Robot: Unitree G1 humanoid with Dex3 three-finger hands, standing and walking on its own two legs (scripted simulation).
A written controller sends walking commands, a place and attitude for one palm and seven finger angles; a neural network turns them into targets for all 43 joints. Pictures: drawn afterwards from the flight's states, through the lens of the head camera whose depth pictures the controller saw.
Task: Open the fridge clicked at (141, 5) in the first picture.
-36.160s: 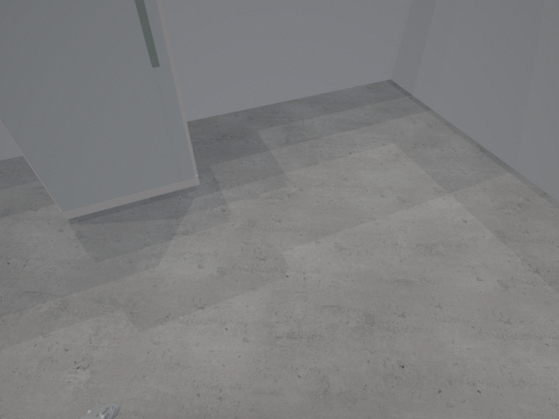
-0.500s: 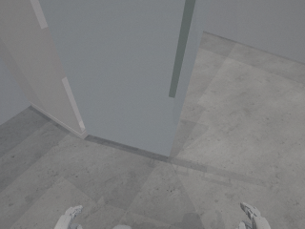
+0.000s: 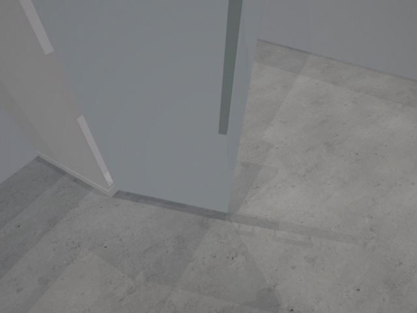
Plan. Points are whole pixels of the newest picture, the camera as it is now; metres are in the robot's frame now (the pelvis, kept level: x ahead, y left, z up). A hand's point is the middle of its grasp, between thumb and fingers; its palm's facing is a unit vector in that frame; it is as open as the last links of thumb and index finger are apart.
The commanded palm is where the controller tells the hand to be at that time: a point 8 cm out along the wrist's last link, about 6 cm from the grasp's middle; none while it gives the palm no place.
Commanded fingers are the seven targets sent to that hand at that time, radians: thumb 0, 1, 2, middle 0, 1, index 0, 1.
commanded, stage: let the arm hang, fingers relaxed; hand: right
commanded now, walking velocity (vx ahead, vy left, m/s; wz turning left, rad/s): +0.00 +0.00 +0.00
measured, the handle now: (229, 69) +0.67 -0.01 +0.13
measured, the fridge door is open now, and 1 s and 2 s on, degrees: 74 74 74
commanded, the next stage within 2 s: look to check the result in 0.40 s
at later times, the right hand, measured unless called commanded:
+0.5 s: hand out of the picture +0.01 -0.17 -0.18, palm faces +0.00 +0.98 -0.18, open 7.4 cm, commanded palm none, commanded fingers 0.00 -0.90 -0.90 0.20 0.30 0.20 0.30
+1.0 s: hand out of the picture +0.04 -0.17 -0.17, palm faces +0.00 +0.98 -0.20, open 7.4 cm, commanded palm none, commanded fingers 0.00 -0.90 -0.90 0.20 0.30 0.20 0.30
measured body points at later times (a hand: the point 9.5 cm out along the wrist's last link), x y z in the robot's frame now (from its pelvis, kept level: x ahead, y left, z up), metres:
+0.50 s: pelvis +0.00 +0.00 +0.00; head +0.02 +0.00 +0.45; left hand -0.01 +0.22 -0.16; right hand +0.01 -0.22 -0.16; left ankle +0.03 +0.12 -0.74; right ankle +0.01 -0.09 -0.74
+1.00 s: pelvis +0.01 +0.01 +0.00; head +0.03 +0.01 +0.45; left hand +0.02 +0.23 -0.16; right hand +0.04 -0.22 -0.16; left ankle +0.03 +0.12 -0.74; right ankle +0.01 -0.09 -0.74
